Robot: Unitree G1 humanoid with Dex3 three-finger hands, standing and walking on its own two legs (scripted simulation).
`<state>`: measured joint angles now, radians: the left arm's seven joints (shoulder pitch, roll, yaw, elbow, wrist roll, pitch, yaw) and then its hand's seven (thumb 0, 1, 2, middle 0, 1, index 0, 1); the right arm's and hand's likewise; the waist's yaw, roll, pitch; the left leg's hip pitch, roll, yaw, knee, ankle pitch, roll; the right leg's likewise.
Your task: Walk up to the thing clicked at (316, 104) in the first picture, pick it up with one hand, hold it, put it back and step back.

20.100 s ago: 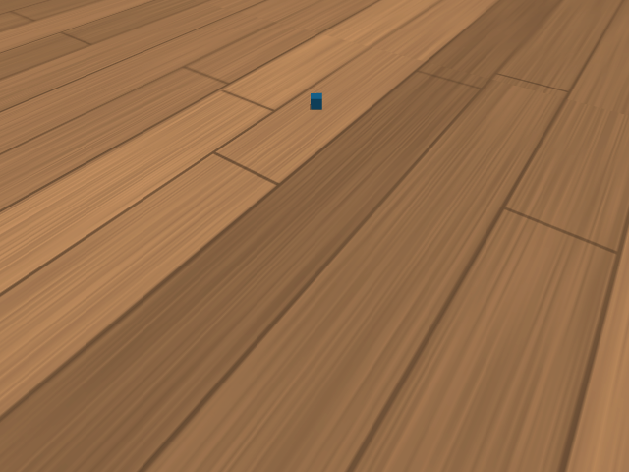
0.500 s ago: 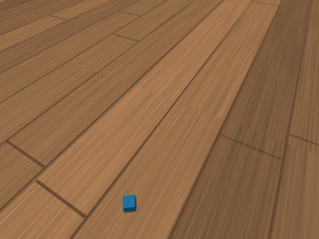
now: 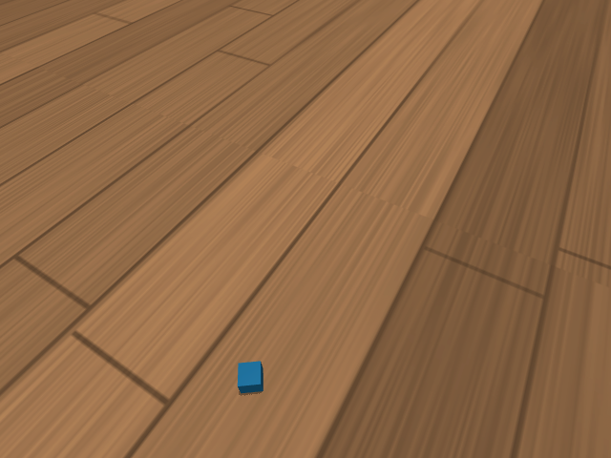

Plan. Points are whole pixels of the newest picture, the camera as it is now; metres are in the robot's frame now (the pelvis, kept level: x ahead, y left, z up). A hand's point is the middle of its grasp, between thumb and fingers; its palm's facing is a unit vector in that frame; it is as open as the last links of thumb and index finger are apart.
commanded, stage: rise first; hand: left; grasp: from above
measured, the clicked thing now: (250, 377) +0.47 +0.22 -0.74
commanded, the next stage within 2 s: none
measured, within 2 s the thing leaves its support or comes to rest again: neither
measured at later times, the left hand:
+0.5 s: hand out of the picture +0.13 +0.26 -0.21, palm faces -0.09 -0.91 -0.41, open 13.5 cm
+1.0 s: hand out of the picture +0.14 +0.28 -0.28, palm faces -0.30 -0.78 -0.54, open 14.0 cm
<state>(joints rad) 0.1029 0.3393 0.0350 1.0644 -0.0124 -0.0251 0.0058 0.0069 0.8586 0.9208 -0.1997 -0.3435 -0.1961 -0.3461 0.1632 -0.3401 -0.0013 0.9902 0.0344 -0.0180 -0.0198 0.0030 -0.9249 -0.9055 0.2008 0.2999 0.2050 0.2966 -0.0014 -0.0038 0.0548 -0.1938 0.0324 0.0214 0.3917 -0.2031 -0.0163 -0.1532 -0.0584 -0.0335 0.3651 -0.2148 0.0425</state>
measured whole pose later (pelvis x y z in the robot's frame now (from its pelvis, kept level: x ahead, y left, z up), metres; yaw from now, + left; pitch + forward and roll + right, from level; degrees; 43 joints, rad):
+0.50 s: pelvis -0.01 +0.00 -0.06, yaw +0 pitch +13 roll -1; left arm 0.13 0.33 0.16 0.72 0.19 0.15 -0.02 0.00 -0.39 0.96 -0.14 -0.95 -0.13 -0.97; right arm 0.24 -0.25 -0.04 0.64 0.02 -0.09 -0.02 0.01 -0.88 -0.89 0.20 0.30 0.21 0.30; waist -0.03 0.00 -0.07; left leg -0.74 0.06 0.00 0.95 -0.44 -0.02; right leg -0.69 -0.05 -0.02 0.91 -0.45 0.04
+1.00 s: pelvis -0.03 +0.00 -0.14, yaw -1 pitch +24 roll -3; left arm 0.13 0.38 0.13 0.56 0.38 0.14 0.00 0.00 -0.52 0.95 -0.12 -1.01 -0.11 -1.02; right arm 0.17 -0.25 -0.03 0.56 -0.01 -0.19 -0.01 0.01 -0.89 -0.90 0.20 0.30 0.21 0.30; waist -0.03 0.01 -0.15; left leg -1.19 0.06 -0.04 1.36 -0.58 -0.02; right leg -1.13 -0.05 -0.03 1.32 -0.60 0.04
